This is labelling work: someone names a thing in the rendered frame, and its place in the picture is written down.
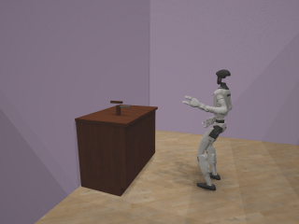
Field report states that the left robot upper arm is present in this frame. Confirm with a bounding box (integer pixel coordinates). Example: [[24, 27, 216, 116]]
[[214, 89, 228, 116]]

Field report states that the left robot hand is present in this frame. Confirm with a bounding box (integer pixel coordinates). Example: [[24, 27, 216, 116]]
[[182, 96, 200, 107]]

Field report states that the robot left thigh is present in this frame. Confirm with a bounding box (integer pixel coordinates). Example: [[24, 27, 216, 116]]
[[198, 127, 221, 160]]

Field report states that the right robot foot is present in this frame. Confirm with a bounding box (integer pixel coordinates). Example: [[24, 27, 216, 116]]
[[209, 172, 221, 180]]

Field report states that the right robot hand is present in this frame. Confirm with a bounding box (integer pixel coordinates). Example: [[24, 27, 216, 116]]
[[201, 117, 215, 128]]

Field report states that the robot left forearm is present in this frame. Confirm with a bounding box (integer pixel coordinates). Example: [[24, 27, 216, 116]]
[[198, 103, 226, 115]]

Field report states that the counter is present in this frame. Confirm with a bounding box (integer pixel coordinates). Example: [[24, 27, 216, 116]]
[[75, 101, 158, 196]]

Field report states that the right robot upper arm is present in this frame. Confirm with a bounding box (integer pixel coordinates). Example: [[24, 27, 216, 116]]
[[228, 89, 233, 111]]

